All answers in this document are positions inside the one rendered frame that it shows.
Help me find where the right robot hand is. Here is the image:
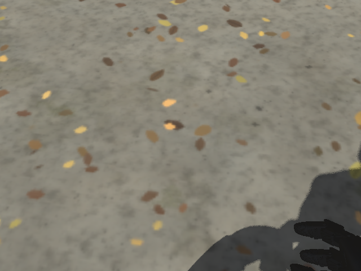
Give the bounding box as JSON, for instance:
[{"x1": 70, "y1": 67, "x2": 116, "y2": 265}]
[{"x1": 290, "y1": 219, "x2": 361, "y2": 271}]

